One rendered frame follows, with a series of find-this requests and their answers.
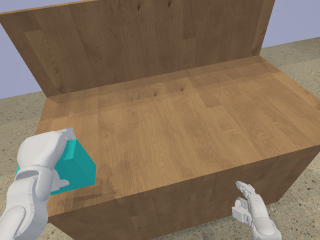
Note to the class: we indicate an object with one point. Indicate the right robot forearm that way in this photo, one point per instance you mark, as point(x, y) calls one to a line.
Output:
point(263, 228)

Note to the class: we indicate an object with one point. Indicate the sponge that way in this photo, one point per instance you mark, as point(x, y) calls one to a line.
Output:
point(75, 166)

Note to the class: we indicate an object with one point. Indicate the left robot forearm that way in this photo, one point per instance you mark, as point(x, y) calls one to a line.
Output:
point(26, 216)

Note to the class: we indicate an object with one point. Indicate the left robot hand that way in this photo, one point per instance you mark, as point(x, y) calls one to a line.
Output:
point(45, 150)

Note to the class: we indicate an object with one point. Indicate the right robot hand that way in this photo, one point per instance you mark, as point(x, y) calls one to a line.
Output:
point(254, 206)

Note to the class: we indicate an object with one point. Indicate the table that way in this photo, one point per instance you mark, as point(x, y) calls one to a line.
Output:
point(172, 102)

